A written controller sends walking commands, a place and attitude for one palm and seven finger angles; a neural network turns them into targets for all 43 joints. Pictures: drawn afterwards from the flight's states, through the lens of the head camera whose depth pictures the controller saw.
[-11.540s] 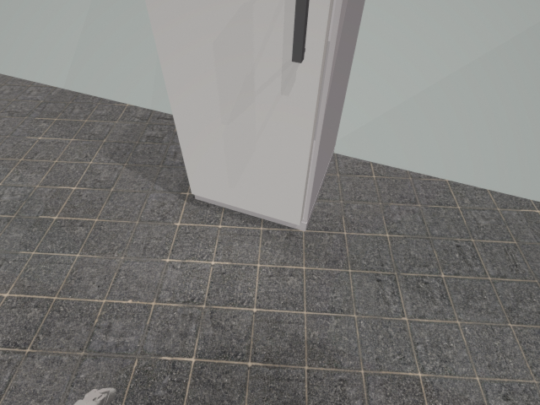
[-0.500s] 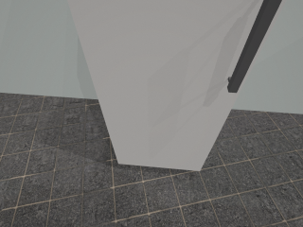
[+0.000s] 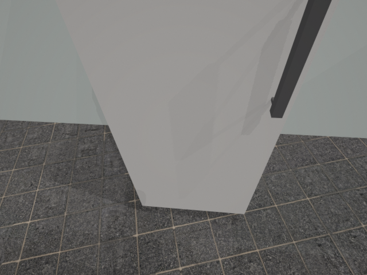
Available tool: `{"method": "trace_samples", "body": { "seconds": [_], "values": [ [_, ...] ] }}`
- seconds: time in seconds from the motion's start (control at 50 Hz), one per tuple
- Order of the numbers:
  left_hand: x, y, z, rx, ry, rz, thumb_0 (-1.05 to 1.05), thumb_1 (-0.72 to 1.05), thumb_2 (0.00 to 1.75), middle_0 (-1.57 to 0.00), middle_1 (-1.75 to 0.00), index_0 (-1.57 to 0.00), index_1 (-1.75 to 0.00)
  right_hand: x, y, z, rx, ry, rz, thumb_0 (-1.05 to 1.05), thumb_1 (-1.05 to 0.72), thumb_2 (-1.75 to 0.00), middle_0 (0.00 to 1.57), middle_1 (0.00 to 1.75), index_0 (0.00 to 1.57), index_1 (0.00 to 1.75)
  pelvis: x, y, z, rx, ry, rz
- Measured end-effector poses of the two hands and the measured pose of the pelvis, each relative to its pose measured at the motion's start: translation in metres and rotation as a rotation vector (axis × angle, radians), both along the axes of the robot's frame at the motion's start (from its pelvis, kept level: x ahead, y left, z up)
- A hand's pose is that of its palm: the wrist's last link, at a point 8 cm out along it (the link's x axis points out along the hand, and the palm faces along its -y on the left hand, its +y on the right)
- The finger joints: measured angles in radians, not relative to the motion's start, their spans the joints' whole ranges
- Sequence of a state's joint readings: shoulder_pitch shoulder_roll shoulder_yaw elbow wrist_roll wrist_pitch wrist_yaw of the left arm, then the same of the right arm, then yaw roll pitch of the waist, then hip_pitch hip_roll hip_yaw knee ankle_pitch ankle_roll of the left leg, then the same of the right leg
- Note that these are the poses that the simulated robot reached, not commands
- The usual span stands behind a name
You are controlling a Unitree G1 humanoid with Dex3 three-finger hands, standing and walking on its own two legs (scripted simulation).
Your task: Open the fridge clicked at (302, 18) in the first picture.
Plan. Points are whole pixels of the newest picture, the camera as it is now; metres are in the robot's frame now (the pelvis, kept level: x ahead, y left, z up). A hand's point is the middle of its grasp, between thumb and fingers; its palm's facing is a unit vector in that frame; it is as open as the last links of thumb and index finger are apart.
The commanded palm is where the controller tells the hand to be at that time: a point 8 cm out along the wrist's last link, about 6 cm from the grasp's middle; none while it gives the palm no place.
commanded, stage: come to a stop and stand still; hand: right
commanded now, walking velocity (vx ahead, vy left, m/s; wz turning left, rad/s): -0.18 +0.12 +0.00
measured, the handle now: (293, 56) +0.49 -0.21 +0.23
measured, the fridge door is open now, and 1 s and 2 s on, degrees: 0 0 0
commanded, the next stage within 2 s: look again from close up in 1.50 s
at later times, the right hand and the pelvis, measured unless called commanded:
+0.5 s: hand out of the picture +0.07 -0.19 -0.17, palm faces +0.08 +0.97 -0.21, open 7.3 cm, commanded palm none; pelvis +0.01 -0.01 +0.00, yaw -2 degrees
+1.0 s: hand out of the picture +0.00 -0.17 -0.15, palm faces +0.02 +0.97 -0.26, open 7.4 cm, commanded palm none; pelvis -0.01 +0.02 +0.01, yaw -1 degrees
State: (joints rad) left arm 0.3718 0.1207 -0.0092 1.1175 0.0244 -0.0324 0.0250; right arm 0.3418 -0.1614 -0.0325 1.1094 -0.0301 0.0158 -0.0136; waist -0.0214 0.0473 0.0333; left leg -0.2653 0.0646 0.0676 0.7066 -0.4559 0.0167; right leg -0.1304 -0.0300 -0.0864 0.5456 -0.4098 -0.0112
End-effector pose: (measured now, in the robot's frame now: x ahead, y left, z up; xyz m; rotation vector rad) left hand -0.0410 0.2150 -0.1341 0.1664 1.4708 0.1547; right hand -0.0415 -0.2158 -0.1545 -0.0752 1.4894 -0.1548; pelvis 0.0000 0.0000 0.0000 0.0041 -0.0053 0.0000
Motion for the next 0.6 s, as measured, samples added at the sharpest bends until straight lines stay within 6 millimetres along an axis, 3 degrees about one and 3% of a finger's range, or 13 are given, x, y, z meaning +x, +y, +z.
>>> {"method": "trace_samples", "body": {
  "seconds": [0.16,0.28,0.44,0.6],
  "values": [
    [-0.027,-0.023,-0.006,-0.065,0.154,0.065,0.01,0.91,0.9,-0.2,-0.3,-0.2,-0.3,0.068,-0.007,0.007,-0.064,-0.101,0.023,0.01,-0.92,-0.9,0.2,0.3,0.2,0.3,0.024,0.004,-0.003,-0.017,-0.014,-0.031],
    [0.006,-0.017,-0.009,-0.047,0.124,0.055,0.01,0.91,0.9,-0.2,-0.3,-0.2,-0.3,0.099,-0.015,0.011,-0.096,-0.188,0.013,0.01,-0.92,-0.9,0.2,0.3,0.19,0.29,0.028,0.002,-0.001,0.0,0.002,-0.072],
    [0.067,-0.007,-0.006,0.011,-0.063,-0.014,0.02,0.94,0.9,-0.2,-0.3,-0.2,-0.3,0.106,-0.018,0.01,-0.072,-0.215,0.005,0.0,-0.93,-0.9,0.2,0.3,0.19,0.29,0.017,-0.006,0.002,-0.014,-0.003,-0.037],
    [0.098,0.009,-0.007,0.008,-0.246,-0.021,0.02,0.93,0.9,-0.2,-0.3,-0.2,-0.3,0.077,-0.024,0.019,-0.109,-0.194,0.044,0.0,-0.92,-0.9,0.2,0.3,0.2,0.3,0.006,-0.009,0.0,-0.009,-0.013,-0.021]
  ]
}}
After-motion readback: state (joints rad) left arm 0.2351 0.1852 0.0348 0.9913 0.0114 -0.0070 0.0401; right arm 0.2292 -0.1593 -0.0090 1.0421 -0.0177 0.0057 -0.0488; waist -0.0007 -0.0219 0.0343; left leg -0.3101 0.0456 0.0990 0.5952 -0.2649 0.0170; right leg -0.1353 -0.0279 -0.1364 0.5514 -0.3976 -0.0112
